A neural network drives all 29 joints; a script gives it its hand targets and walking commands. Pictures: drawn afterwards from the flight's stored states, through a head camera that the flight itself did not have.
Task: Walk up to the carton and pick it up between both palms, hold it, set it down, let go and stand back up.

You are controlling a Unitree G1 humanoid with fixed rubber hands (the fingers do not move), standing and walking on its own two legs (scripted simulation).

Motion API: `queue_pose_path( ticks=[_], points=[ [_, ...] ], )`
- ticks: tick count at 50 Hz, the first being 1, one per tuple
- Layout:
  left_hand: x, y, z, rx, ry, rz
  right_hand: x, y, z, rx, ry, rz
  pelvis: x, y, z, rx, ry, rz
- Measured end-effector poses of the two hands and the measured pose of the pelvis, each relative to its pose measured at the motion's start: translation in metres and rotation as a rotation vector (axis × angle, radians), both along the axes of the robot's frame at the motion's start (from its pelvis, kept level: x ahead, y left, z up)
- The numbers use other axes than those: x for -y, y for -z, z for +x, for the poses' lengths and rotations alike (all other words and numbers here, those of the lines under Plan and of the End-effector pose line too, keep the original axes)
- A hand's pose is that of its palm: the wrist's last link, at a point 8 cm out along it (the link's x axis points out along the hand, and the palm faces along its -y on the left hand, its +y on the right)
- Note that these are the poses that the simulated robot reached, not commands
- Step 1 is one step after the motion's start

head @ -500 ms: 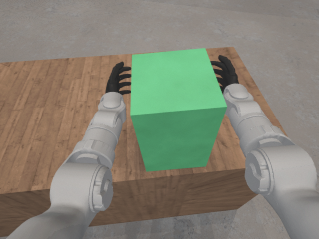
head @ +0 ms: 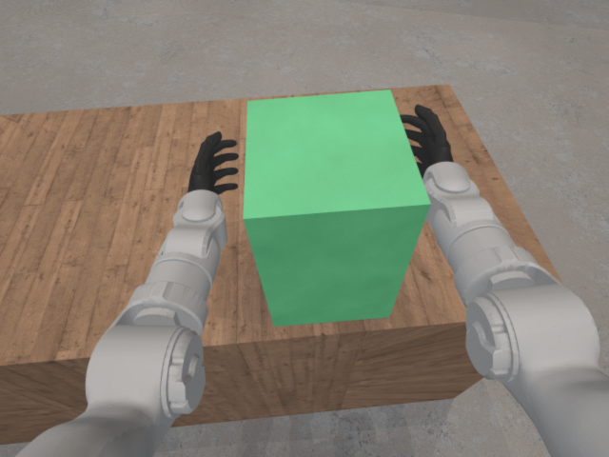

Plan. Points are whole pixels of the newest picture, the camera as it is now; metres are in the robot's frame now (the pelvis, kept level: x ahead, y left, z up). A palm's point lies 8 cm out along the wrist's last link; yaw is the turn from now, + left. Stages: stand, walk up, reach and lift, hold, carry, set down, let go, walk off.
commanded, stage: set down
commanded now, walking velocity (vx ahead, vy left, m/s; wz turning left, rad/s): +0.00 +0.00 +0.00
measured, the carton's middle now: (325, 220) +0.46 +0.00 +0.02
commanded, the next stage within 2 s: none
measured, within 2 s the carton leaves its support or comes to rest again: rests again in 1.44 s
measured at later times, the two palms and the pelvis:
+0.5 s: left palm (179, 179) +0.44 +0.19 +0.13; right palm (414, 154) +0.48 -0.10 +0.14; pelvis +0.00 +0.01 +0.00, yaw +1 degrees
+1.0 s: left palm (167, 179) +0.43 +0.20 +0.14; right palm (415, 146) +0.47 -0.10 +0.16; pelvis -0.02 +0.01 +0.00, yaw +1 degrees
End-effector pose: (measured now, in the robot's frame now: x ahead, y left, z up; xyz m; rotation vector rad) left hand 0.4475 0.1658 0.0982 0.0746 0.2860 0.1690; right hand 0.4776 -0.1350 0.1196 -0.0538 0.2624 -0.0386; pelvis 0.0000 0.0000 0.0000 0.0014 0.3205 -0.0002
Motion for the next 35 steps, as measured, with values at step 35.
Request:
queue_pose_path(
  ticks=[35],
  points=[
    [-0.027,-0.027,-0.013,-0.023,-0.048,-0.031,-0.041,-0.029,-0.004,-0.027,-0.037,0.001,-0.009,-0.002,-0.009,0.07,-0.024,-0.001]
  ],
)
